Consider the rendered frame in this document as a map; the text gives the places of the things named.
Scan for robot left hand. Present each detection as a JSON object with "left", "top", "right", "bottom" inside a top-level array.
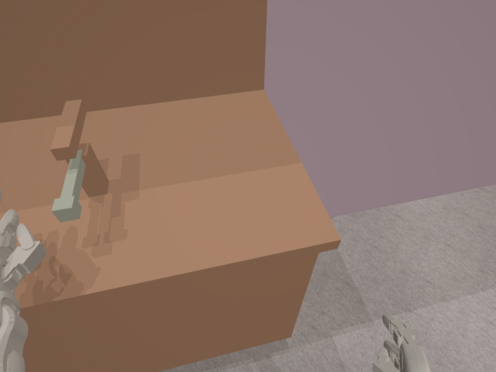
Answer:
[{"left": 0, "top": 189, "right": 47, "bottom": 296}]

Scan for counter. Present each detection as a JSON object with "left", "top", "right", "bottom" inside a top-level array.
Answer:
[{"left": 0, "top": 0, "right": 341, "bottom": 372}]

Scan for tap lever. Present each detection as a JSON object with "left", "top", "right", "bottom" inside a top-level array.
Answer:
[{"left": 51, "top": 150, "right": 86, "bottom": 222}]

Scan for robot right hand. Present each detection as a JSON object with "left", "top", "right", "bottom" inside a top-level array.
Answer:
[{"left": 373, "top": 314, "right": 432, "bottom": 372}]

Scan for left robot forearm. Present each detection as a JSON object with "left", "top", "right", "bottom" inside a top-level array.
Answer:
[{"left": 0, "top": 291, "right": 28, "bottom": 372}]

